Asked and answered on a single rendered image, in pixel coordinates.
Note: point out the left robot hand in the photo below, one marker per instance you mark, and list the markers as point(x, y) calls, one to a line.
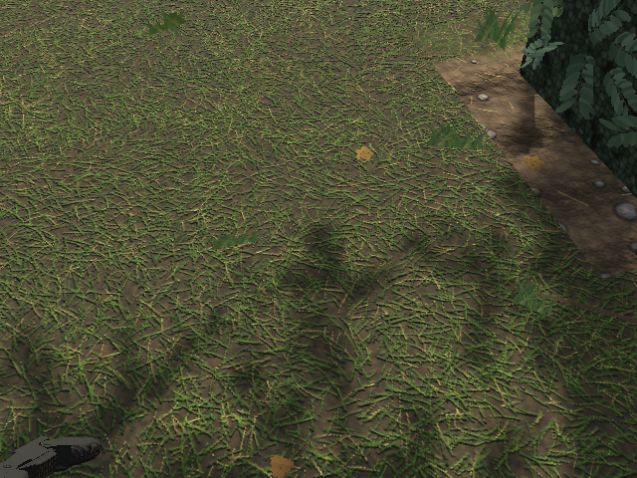
point(42, 457)

